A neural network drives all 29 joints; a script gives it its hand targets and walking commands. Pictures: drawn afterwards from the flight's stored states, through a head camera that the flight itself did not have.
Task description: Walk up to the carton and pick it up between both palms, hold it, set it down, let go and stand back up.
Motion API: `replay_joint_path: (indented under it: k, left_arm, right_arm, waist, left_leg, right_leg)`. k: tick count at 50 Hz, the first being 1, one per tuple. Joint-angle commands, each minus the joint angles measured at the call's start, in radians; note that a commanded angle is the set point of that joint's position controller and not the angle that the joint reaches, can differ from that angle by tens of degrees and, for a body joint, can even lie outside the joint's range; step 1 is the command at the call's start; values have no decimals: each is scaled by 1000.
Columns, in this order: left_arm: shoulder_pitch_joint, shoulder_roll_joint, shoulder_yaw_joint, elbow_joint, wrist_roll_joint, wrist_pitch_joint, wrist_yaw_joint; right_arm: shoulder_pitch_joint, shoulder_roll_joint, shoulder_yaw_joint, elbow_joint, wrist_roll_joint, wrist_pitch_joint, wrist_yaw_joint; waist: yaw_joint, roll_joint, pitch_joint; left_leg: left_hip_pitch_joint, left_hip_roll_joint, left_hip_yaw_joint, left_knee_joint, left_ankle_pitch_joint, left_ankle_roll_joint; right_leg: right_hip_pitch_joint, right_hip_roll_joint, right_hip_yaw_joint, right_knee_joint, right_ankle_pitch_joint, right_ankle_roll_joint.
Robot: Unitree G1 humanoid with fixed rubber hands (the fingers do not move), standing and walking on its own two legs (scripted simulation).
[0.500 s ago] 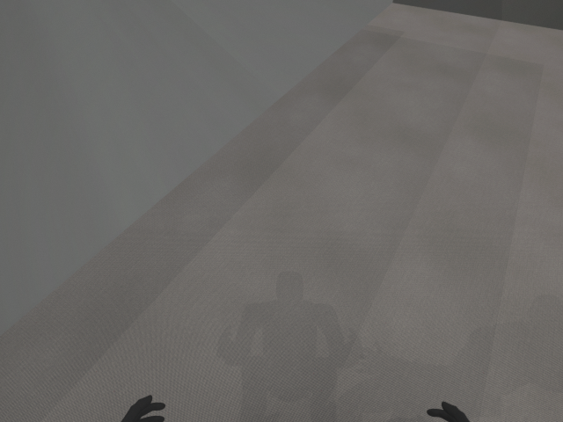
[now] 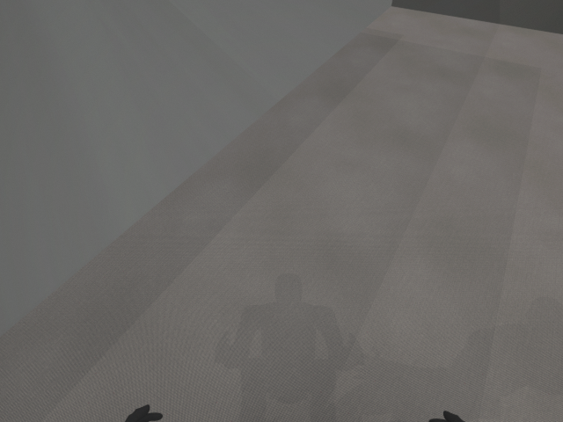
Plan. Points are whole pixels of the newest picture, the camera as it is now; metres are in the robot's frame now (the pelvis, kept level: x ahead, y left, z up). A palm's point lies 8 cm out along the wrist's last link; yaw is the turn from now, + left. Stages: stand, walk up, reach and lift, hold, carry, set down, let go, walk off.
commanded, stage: stand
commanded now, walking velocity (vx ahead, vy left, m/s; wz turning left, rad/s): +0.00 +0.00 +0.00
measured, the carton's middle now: out of the picture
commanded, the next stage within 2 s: walk up in 0.94 s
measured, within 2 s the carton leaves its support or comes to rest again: neither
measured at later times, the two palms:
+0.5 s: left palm out of the picture +0.10 +0.25 -0.10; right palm out of the picture +0.10 -0.25 -0.10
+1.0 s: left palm out of the picture +0.09 +0.25 -0.10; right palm out of the picture +0.09 -0.25 -0.10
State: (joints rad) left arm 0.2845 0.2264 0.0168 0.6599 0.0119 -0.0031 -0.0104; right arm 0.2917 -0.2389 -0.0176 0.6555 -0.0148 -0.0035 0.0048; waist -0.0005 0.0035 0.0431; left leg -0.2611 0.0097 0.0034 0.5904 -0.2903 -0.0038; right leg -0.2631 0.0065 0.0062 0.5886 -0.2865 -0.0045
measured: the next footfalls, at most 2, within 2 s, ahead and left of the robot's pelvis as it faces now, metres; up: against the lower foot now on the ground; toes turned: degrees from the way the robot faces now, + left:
right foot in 1.48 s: +0.06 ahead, -0.27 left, +0.00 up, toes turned -23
left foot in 1.82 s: +0.19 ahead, -0.14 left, +0.00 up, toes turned -33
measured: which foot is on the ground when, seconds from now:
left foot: down 0.00-1.00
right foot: down 0.00-1.00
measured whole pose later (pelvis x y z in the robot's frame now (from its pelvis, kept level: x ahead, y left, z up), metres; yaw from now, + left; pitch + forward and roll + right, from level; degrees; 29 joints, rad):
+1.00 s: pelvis +0.00 +0.00 +0.00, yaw +0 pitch -2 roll +0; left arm 0.30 0.24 0.00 0.71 0.01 0.00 0.00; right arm 0.30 -0.25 -0.01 0.69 -0.01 0.00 0.00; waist 0.00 0.00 0.04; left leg -0.24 0.01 0.01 0.56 -0.28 0.00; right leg -0.25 0.00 0.01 0.56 -0.28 0.00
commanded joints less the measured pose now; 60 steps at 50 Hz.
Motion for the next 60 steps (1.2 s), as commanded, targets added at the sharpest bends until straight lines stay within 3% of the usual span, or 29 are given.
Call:
replay_joint_path:
  k: [1,56,57,58,59,60]
  left_arm:
    - [-14,139,41,-97,-1,-25,6]
    - [12,154,29,-37,-4,-20,13]
    - [-39,226,59,-64,38,8,-33]
    - [-58,172,42,-92,46,25,-55]
    - [-94,164,46,-112,78,43,-60]
    - [-115,185,56,-120,98,59,-66]
  right_arm:
    - [-11,-127,-39,-95,1,-27,-6]
    - [14,-143,-29,-51,5,-21,-11]
    - [47,-231,-104,-26,-50,-27,-39]
    - [112,-304,-117,-8,-62,-29,-56]
    - [124,-322,-127,3,-71,-28,-66]
    - [124,-303,-124,16,-71,-30,-73]
  waist:
    - [0,-4,-32]
    - [0,-6,-21]
    - [-21,-14,-12]
    - [-58,141,-44]
    - [-71,166,-31]
    - [-73,105,-13]
  left_leg:
    - [0,73,-94,-121,66,40]
    - [16,78,-93,-152,79,41]
    - [230,156,-124,-135,33,125]
    - [352,360,-270,-255,81,224]
    - [305,535,-354,-322,143,334]
    - [233,578,-377,-328,156,386]
  right_leg:
    - [-16,-87,105,-132,59,-37]
    - [3,-89,111,-149,88,-32]
    - [-256,-27,137,12,209,-62]
    - [-397,15,37,183,8,-22]
    - [-441,-49,40,380,-218,8]
    - [-431,-100,71,479,-233,17]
